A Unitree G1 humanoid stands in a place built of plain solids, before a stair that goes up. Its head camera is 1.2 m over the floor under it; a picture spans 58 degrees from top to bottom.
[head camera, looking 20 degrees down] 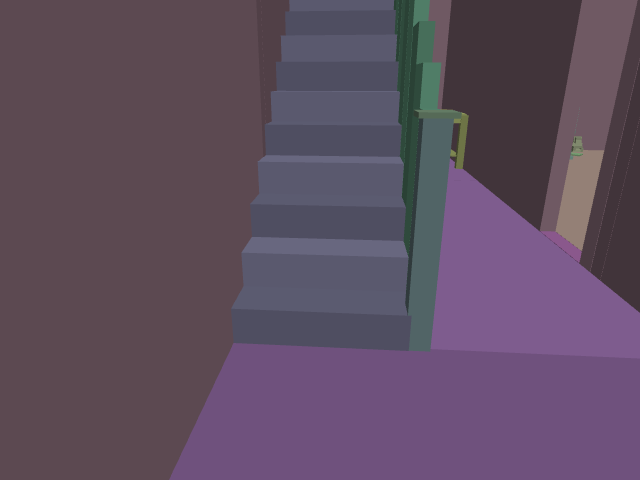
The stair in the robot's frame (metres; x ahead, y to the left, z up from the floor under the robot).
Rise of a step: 0.19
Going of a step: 0.24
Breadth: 0.85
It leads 5 degrees to the right of straight ahead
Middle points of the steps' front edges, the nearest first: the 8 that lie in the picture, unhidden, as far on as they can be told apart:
1.79 0.00 0.19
2.03 -0.02 0.38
2.27 -0.04 0.57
2.51 -0.06 0.76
2.75 -0.08 0.95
2.99 -0.10 1.14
3.24 -0.11 1.34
3.48 -0.13 1.53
